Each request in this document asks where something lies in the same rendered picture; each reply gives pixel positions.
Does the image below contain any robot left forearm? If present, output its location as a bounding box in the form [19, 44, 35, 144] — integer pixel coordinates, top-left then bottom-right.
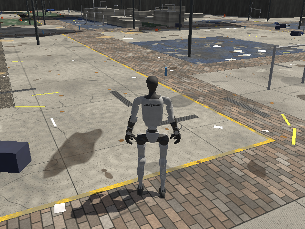
[126, 116, 135, 135]

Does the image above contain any left robot upper arm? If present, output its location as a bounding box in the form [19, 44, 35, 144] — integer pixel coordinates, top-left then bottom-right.
[130, 96, 142, 123]

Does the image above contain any right robot upper arm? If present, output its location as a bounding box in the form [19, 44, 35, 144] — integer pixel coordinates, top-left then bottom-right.
[163, 96, 175, 123]

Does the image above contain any left robot shin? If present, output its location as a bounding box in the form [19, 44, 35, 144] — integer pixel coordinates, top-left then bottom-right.
[137, 158, 144, 189]

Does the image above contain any robot right forearm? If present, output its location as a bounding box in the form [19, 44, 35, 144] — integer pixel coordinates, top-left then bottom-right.
[170, 116, 180, 135]

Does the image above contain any left robot thigh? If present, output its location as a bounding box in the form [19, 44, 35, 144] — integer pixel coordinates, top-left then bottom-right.
[136, 133, 146, 166]

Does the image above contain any left robot hand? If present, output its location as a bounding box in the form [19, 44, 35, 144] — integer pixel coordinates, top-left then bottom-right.
[125, 134, 136, 145]

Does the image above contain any right robot hand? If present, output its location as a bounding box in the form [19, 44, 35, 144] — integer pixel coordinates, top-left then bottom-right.
[170, 133, 181, 144]

